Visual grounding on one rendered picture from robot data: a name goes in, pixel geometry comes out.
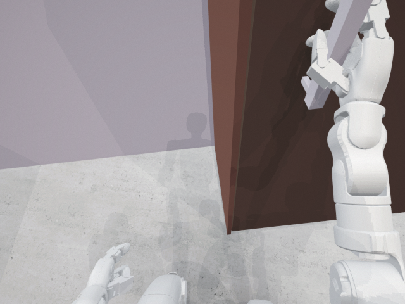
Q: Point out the right robot hand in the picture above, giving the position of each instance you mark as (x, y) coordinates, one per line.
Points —
(368, 62)

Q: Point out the handle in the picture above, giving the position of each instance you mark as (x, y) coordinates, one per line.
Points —
(344, 29)

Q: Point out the left robot forearm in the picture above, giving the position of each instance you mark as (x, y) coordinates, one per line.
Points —
(92, 295)

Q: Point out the robot right upper arm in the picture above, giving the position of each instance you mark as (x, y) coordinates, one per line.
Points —
(365, 282)

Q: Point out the wardrobe door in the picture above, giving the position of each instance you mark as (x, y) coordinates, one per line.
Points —
(284, 168)

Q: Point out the left robot hand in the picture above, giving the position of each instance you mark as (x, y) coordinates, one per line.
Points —
(116, 282)

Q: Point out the right robot forearm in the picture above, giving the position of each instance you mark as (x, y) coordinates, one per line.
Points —
(361, 188)

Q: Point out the left robot thigh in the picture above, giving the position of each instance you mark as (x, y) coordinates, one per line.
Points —
(165, 289)

